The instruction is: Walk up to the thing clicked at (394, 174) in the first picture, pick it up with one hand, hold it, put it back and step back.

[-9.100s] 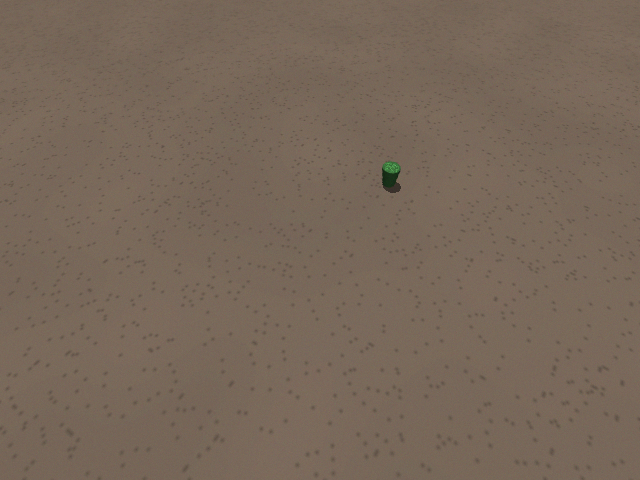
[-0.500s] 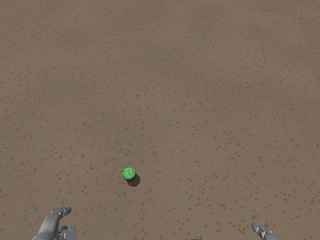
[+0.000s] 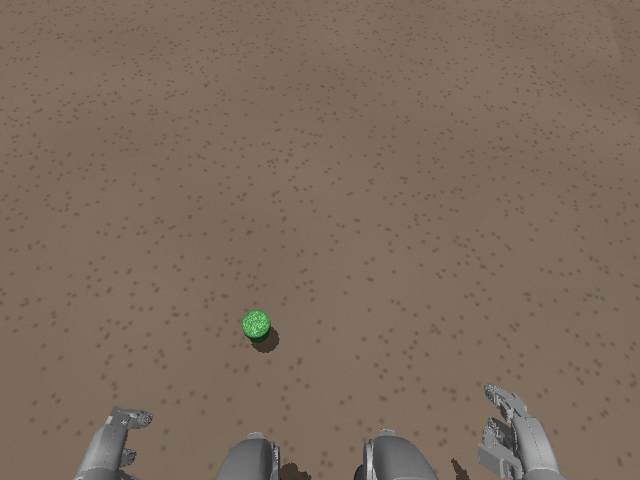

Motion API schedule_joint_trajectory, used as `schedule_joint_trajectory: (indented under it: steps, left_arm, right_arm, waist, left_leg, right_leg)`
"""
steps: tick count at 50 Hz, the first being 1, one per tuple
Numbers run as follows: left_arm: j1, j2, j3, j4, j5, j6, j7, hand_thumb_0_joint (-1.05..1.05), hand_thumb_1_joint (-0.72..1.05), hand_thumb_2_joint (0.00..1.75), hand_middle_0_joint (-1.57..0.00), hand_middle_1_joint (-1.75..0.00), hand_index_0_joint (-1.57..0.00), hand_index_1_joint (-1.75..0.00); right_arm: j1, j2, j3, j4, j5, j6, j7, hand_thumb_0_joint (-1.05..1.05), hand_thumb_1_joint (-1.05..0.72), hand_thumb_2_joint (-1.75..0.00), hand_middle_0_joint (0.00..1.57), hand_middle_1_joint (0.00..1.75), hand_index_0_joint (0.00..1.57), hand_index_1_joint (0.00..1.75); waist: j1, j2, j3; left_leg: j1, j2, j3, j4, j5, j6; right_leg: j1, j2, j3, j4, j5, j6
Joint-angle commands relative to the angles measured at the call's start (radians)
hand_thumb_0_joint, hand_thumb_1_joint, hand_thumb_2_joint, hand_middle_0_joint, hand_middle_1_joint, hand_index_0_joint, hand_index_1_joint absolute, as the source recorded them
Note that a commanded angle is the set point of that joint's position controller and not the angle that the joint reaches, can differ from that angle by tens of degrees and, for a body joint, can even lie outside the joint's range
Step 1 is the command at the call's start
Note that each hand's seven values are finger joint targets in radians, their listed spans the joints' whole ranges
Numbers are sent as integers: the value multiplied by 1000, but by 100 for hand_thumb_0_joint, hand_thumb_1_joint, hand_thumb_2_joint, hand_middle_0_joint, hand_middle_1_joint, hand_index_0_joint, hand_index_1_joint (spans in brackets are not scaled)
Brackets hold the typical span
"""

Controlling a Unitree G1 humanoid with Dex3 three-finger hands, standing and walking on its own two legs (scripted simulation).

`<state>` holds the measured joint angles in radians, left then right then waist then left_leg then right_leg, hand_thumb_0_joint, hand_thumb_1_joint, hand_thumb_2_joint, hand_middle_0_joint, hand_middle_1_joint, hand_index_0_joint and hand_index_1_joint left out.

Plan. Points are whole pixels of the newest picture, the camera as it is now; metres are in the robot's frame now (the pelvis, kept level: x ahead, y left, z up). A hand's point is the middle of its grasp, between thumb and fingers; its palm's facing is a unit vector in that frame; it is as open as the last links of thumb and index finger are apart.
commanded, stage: rise first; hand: left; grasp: from above
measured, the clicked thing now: (257, 328) +0.50 +0.16 -0.66
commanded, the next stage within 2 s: none
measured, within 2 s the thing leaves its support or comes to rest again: neither
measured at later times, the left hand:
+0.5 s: hand (193, 390) +0.28 +0.24 -0.34, palm faces -0.46 -0.41 -0.79, open 14.0 cm
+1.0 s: hand (212, 356) +0.37 +0.24 -0.47, palm faces -0.48 -0.05 -0.87, open 13.9 cm
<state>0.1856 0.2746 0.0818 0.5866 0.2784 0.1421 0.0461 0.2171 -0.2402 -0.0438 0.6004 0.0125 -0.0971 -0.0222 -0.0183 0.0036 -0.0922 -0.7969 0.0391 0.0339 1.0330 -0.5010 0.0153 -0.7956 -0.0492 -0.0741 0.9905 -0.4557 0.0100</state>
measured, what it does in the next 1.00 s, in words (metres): lowers itself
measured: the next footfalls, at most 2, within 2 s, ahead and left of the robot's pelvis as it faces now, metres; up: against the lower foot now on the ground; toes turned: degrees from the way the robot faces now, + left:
none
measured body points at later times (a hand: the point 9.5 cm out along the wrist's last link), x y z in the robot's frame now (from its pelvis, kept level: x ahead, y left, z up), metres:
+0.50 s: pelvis -0.06 -0.01 -0.19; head +0.12 -0.01 +0.22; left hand +0.30 +0.26 -0.29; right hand +0.08 -0.28 -0.32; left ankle +0.00 +0.11 -0.67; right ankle +0.01 -0.13 -0.67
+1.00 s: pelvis -0.09 +0.00 -0.31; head +0.14 +0.03 +0.07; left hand +0.39 +0.24 -0.42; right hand -0.05 -0.29 -0.43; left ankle +0.00 +0.11 -0.67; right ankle +0.01 -0.13 -0.67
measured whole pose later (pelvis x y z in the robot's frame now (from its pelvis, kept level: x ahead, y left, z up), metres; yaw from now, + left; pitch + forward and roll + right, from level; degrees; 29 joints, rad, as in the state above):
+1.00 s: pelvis -0.09 +0.00 -0.31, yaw -3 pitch +36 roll -6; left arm -0.89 0.63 0.05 1.33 1.18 -0.17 0.31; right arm 0.17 -0.26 -0.03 0.77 -0.09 -0.06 0.08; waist -0.20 0.02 -0.11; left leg -2.15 0.05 -0.04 2.19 -0.68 0.04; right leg -2.12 -0.08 -0.09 2.11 -0.62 -0.02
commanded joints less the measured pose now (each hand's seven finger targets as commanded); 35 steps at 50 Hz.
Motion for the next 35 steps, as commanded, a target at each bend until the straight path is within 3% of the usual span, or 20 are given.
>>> schedule_joint_trajectory:
  steps: [1, 4, 8, 11, 15, 19, 23, 25, 27, 28, 32, 33, 35]
  left_arm:
    - [-166, 167, 27, -106, 84, -30, 41, 0, -57, 101, -7, -109, -7, -109]
    - [-254, 157, 7, -54, 157, -66, 66, 0, -56, 101, -7, -108, -7, -108]
    - [-325, 166, -29, -54, 249, -111, 107, 0, -55, 101, -8, -108, -8, -108]
    - [-394, 223, -4, 6, 309, -112, 137, 0, -56, 103, -7, -109, -6, -110]
    - [-523, 258, -5, 35, 375, -104, 162, 0, -57, 102, -7, -110, -7, -111]
    - [-665, 316, 12, 168, 462, -120, 178, 0, -55, 100, -7, -110, -8, -109]
    - [-814, 343, -2, 320, 533, -164, 187, 0, -55, 100, -7, -109, -8, -108]
    - [-933, 400, 2, 330, 574, -200, 192, 0, -55, 101, -7, -109, -9, -107]
    - [-1022, 398, -19, 362, 609, -229, 199, 0, -54, 100, -8, -109, -10, -107]
    - [-1082, 429, -12, 351, 618, -248, 205, 0, -53, 99, -9, -109, -11, -107]
    - [-1157, 513, 15, 412, 697, -279, 239, 0, -53, 101, -7, -109, -9, -106]
    - [-1162, 493, -2, 463, 720, -278, 243, 0, -55, 102, -7, -107, -9, -106]
    - [-1236, 521, 2, 469, 749, -288, 256, 0, -53, 101, -7, -107, -9, -105]
  right_arm:
    - [10, -152, -48, -120, -5, -66, -11, 0, -87, -89, 20, 30, 20, 30]
    - [-4, -159, -41, -119, -12, -90, -4, 0, -86, -89, 20, 30, 20, 30]
    - [-12, -182, -49, -112, -3, -109, 1, 0, -86, -89, 20, 30, 20, 30]
    - [-20, -200, -59, -80, 2, -106, 4, 0, -86, -89, 20, 30, 20, 30]
    - [-12, -199, -67, -47, 0, -85, 17, 0, -87, -90, 20, 30, 20, 30]
    - [-4, -198, -78, -18, -4, -61, 34, 0, -89, -90, 20, 30, 20, 30]
    - [31, -188, -87, 32, -15, -43, 51, 0, -90, -90, 20, 30, 20, 30]
    - [30, -193, -92, 30, -23, -40, 57, 0, -91, -91, 20, 30, 20, 30]
    - [30, -195, -90, 41, -31, -36, 57, 0, -91, -91, 20, 30, 20, 30]
    - [26, -194, -91, 29, -34, -35, 58, 0, -92, -91, 20, 30, 20, 30]
    - [48, -207, -79, 53, -51, -21, 57, 0, -91, -91, 20, 30, 20, 30]
    - [60, -210, -76, 66, -53, -18, 58, 0, -91, -91, 20, 30, 20, 30]
    - [66, -213, -75, 85, -64, -11, 60, 0, -91, -91, 20, 30, 20, 30]
  waist:
    - [-51, 37, -198]
    - [-53, 68, -264]
    - [-43, 100, -421]
    - [-36, 113, -485]
    - [-36, 92, -590]
    - [-33, 42, -635]
    - [-60, -18, -626]
    - [-66, -7, -669]
    - [-89, 19, -649]
    - [-96, 16, -665]
    - [-87, 68, -729]
    - [-101, 69, -718]
    - [-115, 118, -712]
  left_leg:
    - [32, -11, -72, -40, 240, -18]
    - [-66, -17, -74, 84, 218, -20]
    - [-121, -18, -97, 191, 222, -32]
    - [-188, -19, -108, 282, 259, -31]
    - [-319, -34, -81, 406, 306, -16]
    - [-505, -49, -52, 515, 214, 3]
    - [-713, -57, -21, 617, 66, 15]
    - [-743, -59, -22, 656, 18, 14]
    - [-767, -55, -31, 686, -48, 11]
    - [-788, -56, -29, 704, -66, 12]
    - [-798, -54, -28, 752, -70, 11]
    - [-802, -52, -32, 760, -68, 11]
    - [-790, -48, -46, 772, -84, 9]
  right_leg:
    - [-55, 43, 28, 17, 161, -34]
    - [-211, 40, 30, 156, 127, -39]
    - [-352, 33, 28, 304, 128, -42]
    - [-444, 31, 27, 398, 147, -46]
    - [-463, 27, 37, 476, 205, -47]
    - [-494, 26, 53, 537, 166, -44]
    - [-541, 26, 67, 576, 57, -36]
    - [-576, 27, 73, 598, -13, -37]
    - [-673, 27, 61, 623, -88, -39]
    - [-670, 29, 72, 621, -125, -38]
    - [-712, 33, 51, 681, -132, -41]
    - [-747, 35, 40, 698, -120, -43]
    - [-809, 32, 23, 738, -122, -46]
